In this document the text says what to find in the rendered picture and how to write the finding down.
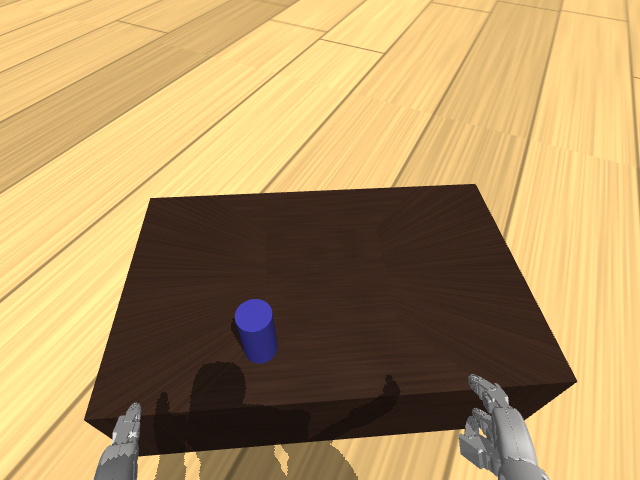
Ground right robot arm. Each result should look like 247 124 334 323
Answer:
498 461 549 480

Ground can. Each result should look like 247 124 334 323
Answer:
235 299 277 364

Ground right robot hand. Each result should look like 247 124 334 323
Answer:
459 374 538 477

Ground left robot hand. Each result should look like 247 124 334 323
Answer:
94 402 141 480

